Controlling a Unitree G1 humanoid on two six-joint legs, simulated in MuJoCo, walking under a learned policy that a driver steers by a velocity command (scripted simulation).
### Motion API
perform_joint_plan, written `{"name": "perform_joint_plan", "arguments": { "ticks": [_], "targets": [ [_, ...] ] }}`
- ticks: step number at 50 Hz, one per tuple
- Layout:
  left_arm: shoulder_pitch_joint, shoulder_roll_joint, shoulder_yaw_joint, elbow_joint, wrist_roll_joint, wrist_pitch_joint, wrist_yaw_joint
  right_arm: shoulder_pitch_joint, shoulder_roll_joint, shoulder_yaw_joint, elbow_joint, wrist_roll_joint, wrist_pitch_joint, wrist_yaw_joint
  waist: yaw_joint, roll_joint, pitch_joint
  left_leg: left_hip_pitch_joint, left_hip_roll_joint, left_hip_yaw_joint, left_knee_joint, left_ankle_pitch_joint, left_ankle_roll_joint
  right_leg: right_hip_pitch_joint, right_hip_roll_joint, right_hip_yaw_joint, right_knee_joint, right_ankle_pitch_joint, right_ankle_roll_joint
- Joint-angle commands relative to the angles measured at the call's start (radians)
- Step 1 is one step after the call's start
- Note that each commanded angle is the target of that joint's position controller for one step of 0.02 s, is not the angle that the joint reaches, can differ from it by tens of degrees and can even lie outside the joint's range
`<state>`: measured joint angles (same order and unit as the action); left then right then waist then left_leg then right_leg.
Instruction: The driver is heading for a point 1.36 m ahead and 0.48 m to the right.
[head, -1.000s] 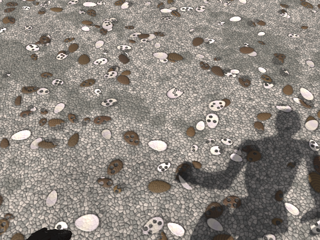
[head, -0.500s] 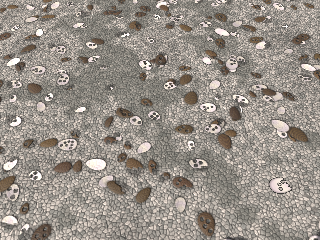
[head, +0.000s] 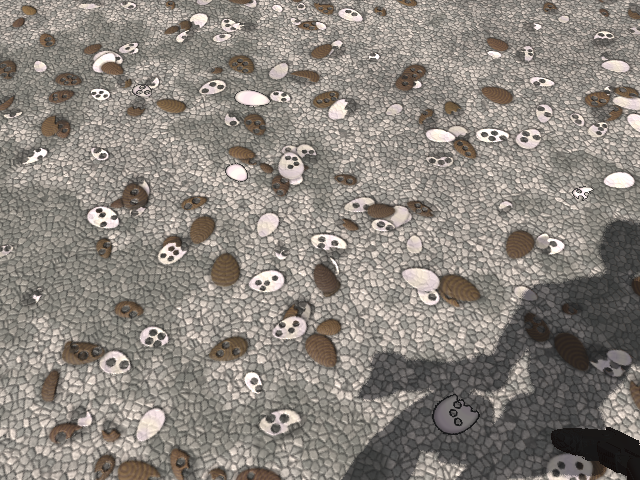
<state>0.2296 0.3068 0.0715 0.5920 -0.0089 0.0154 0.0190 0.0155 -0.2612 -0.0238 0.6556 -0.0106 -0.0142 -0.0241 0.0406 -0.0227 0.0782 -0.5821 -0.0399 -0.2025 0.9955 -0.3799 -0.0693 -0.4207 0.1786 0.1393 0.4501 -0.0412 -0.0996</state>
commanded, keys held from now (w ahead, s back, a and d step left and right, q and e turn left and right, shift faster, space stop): e+shift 0.72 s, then q+shift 0.28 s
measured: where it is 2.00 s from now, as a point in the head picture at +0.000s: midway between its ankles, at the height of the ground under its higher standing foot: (379, 447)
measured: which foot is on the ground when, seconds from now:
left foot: up 0.00-0.20, down 0.22-0.70, up 0.72-1.00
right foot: down 0.00-0.24, up 0.26-0.68, down 0.70-1.00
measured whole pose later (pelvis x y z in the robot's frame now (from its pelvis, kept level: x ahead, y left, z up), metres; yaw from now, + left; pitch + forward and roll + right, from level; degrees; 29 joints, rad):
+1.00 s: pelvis +0.05 +0.02 +0.01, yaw -42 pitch +1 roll +0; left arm 0.09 0.21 0.02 0.63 0.03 0.01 0.02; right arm 0.22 -0.30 -0.07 0.76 0.02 0.05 -0.01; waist -0.04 0.04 0.03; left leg -0.46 0.07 0.01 0.90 -0.37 -0.08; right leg -0.23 0.02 -0.08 0.48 -0.27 -0.05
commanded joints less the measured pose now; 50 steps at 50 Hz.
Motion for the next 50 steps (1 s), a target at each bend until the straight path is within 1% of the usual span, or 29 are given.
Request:
{"name": "perform_joint_plan", "arguments": {
  "ticks": [1,4,7,10,11,12,13,14,15,16,17,19,22,24,29,32,34,35,36,37,38,39,40,41,43,45,46,48,50],
  "targets": [
    [-0.025,0.180,0.063,-0.087,-0.012,0.016,0.026,0.084,-0.093,-0.036,-0.011,0.011,0.004,-0.014,-0.042,-0.049,-0.233,0.064,-0.042,0.041,-0.129,0.087,-0.025,0.169,-0.227,0.335,-0.117,-0.007,-0.094],
    [-0.039,0.169,0.065,-0.097,-0.012,0.035,0.031,0.034,-0.102,-0.046,-0.015,0.017,0.000,-0.014,-0.016,-0.116,-0.201,0.089,-0.050,0.028,-0.226,0.125,-0.020,0.160,-0.200,0.376,-0.126,-0.194,-0.060],
    [-0.042,0.163,0.069,-0.103,-0.008,0.042,0.027,0.009,-0.111,-0.056,-0.018,0.021,-0.022,-0.005,0.002,-0.161,-0.186,0.143,-0.057,0.017,-0.350,0.112,0.000,0.192,-0.197,0.437,-0.102,-0.202,-0.053],
    [-0.074,0.159,0.070,-0.119,-0.017,0.044,0.021,0.073,-0.143,-0.078,0.008,0.024,-0.042,0.008,-0.033,-0.172,-0.189,0.294,-0.031,0.024,-0.580,0.197,0.034,0.188,-0.172,0.487,-0.039,-0.191,-0.023],
    [-0.054,0.130,0.060,-0.118,-0.022,0.045,0.017,0.092,-0.166,-0.087,0.017,0.020,-0.041,0.007,-0.031,-0.101,-0.212,0.416,0.059,-0.012,-0.672,0.274,0.071,0.125,-0.121,0.441,0.051,-0.367,0.011],
    [0.007,0.087,0.046,-0.120,-0.019,0.045,0.011,0.067,-0.230,-0.097,-0.002,-0.002,-0.028,0.001,0.015,0.105,-0.239,0.549,0.268,-0.201,-0.674,0.321,0.183,-0.037,-0.026,0.285,0.241,-0.581,0.055],
    [0.005,0.139,0.059,-0.138,-0.024,0.033,0.002,0.064,-0.229,-0.099,-0.007,-0.037,-0.020,0.002,0.020,0.305,-0.207,0.480,0.396,-0.360,-0.716,0.388,0.303,-0.151,0.021,0.119,0.502,-0.601,0.105],
    [0.014,0.220,0.080,-0.116,-0.015,0.026,-0.005,0.027,-0.173,-0.088,-0.032,-0.034,-0.020,-0.004,0.018,0.242,-0.174,0.441,0.402,-0.322,-0.717,0.360,0.318,-0.189,-0.058,0.092,0.641,-0.518,0.144],
    [0.028,0.232,0.086,-0.088,-0.018,0.031,-0.007,-0.011,-0.131,-0.077,-0.047,-0.017,-0.014,-0.014,0.020,0.177,-0.145,0.418,0.334,-0.200,-0.699,0.286,0.277,-0.192,-0.087,0.065,0.697,-0.441,0.157],
    [0.046,0.207,0.080,-0.067,-0.013,0.041,-0.002,-0.026,-0.119,-0.071,-0.056,-0.003,-0.005,-0.025,0.017,0.133,-0.128,0.412,0.279,-0.119,-0.685,0.253,0.244,-0.207,-0.099,0.040,0.767,-0.383,0.170],
    [0.061,0.181,0.070,-0.065,-0.011,0.048,-0.003,-0.024,-0.120,-0.066,-0.058,0.003,0.002,-0.034,0.007,0.123,-0.105,0.400,0.269,-0.072,-0.687,0.281,0.244,-0.235,-0.112,0.013,0.842,-0.352,0.181],
    [0.024,0.147,0.053,-0.087,-0.021,0.048,-0.006,0.010,-0.128,-0.063,-0.053,-0.008,0.013,-0.043,-0.020,0.124,-0.081,0.408,0.248,0.021,-0.704,0.347,0.257,-0.269,-0.156,-0.064,0.842,-0.312,0.195],
    [-0.053,0.124,0.040,-0.124,-0.024,0.040,-0.004,0.084,-0.156,-0.072,-0.037,-0.016,0.024,-0.042,-0.079,0.154,-0.104,0.528,0.283,0.068,-0.708,0.399,0.290,-0.317,-0.228,-0.103,0.733,-0.294,0.226],
    [-0.067,0.109,0.033,-0.134,-0.020,0.038,-0.008,0.098,-0.176,-0.082,-0.030,-0.014,0.026,-0.034,-0.091,0.162,-0.124,0.564,0.310,0.102,-0.707,0.424,0.300,-0.296,-0.261,-0.113,0.658,-0.303,0.232],
    [-0.064,0.090,0.028,-0.130,-0.013,0.045,-0.022,0.062,-0.213,-0.104,-0.023,-0.002,0.023,-0.005,-0.073,0.176,-0.145,0.501,0.342,0.232,-0.696,0.453,0.278,-0.106,-0.273,-0.182,0.440,-0.297,0.192],
    [-0.060,0.100,0.039,-0.128,-0.016,0.065,-0.032,0.066,-0.223,-0.115,-0.010,0.024,0.011,0.016,-0.057,0.188,-0.154,0.513,0.378,0.273,-0.641,0.488,0.243,-0.012,-0.258,-0.213,0.292,-0.306,0.146],
    [-0.006,0.106,0.055,-0.106,-0.018,0.074,-0.036,0.064,-0.206,-0.116,0.003,0.045,0.007,0.022,-0.011,0.163,-0.170,0.477,0.368,0.332,-0.527,0.447,0.174,0.129,-0.221,-0.234,0.101,-0.208,0.091],
    [0.070,0.146,0.077,-0.076,-0.015,0.073,-0.024,0.118,-0.163,-0.108,0.028,0.043,0.005,0.028,0.013,0.070,-0.185,0.371,0.311,0.388,-0.380,0.353,0.108,0.291,-0.203,-0.183,-0.005,-0.083,0.044],
    [0.138,0.290,0.117,-0.076,-0.019,0.063,-0.005,0.123,-0.112,-0.093,-0.002,0.003,0.005,0.032,0.011,-0.244,-0.167,0.036,0.184,0.456,-0.049,-0.122,0.007,0.506,-0.423,0.163,-0.049,0.381,-0.067],
    [0.054,0.324,0.105,-0.121,0.027,0.032,-0.008,0.064,-0.102,-0.081,-0.061,-0.020,0.000,0.023,-0.008,-0.334,-0.251,-0.174,0.077,0.279,0.179,-0.308,-0.033,0.500,-0.587,0.409,-0.043,0.469,-0.267],
    [0.047,0.235,0.084,-0.121,0.038,0.008,-0.019,-0.002,-0.162,-0.094,-0.051,0.000,0.003,0.014,0.058,-0.183,-0.281,-0.169,0.094,0.197,0.268,-0.257,-0.015,0.474,-0.565,0.303,-0.072,0.409,-0.261],
    [0.020,0.190,0.063,-0.097,0.032,-0.006,-0.015,0.004,-0.162,-0.093,-0.039,0.022,0.007,0.007,0.026,-0.144,-0.238,-0.158,0.115,0.184,0.255,-0.176,0.011,0.427,-0.516,0.199,-0.064,0.352,-0.199],
    [-0.037,0.137,0.045,-0.089,0.013,-0.007,-0.008,0.051,-0.155,-0.093,-0.006,0.019,0.015,-0.002,-0.009,-0.087,-0.226,-0.132,0.135,0.177,0.205,-0.109,0.014,0.399,-0.464,0.125,-0.056,0.284,-0.141],
    [-0.079,0.098,0.026,-0.085,0.004,-0.009,-0.002,0.082,-0.154,-0.090,0.012,0.009,0.022,-0.004,-0.028,-0.102,-0.216,-0.076,0.132,0.190,0.189,-0.044,0.005,0.353,-0.443,0.069,-0.055,0.320,-0.120],
    [-0.117,0.033,-0.009,-0.060,0.028,-0.019,0.004,0.166,-0.125,-0.078,0.057,0.016,0.031,0.009,-0.067,-0.112,-0.234,0.074,0.131,0.193,0.132,0.047,-0.011,0.286,-0.405,-0.037,-0.070,0.352,-0.107],
    [-0.133,0.031,-0.012,-0.037,0.048,-0.028,0.006,0.164,-0.101,-0.062,0.062,0.030,0.037,0.016,-0.054,-0.104,-0.192,0.149,0.127,0.185,-0.037,0.084,-0.015,0.253,-0.383,-0.103,-0.089,0.265,-0.088],
    [-0.132,0.055,-0.005,-0.028,0.051,-0.028,0.009,0.136,-0.106,-0.059,0.047,0.032,0.040,0.016,-0.037,-0.114,-0.166,0.164,0.121,0.187,-0.087,0.077,-0.016,0.243,-0.394,-0.106,-0.100,0.225,-0.094],
    [-0.113,0.130,0.020,-0.007,0.046,-0.015,0.014,0.109,-0.151,-0.066,0.013,0.034,0.047,0.017,-0.010,-0.131,-0.122,0.121,0.116,0.209,-0.093,0.022,-0.015,0.260,-0.448,-0.064,-0.119,0.155,-0.131],
    [-0.102,0.137,0.027,0.006,0.037,-0.003,0.016,0.112,-0.164,-0.071,-0.006,0.039,0.055,0.018,0.002,-0.108,-0.087,0.061,0.131,0.208,-0.074,-0.028,-0.012,0.279,-0.497,-0.025,-0.131,0.090,-0.155]
  ]
}}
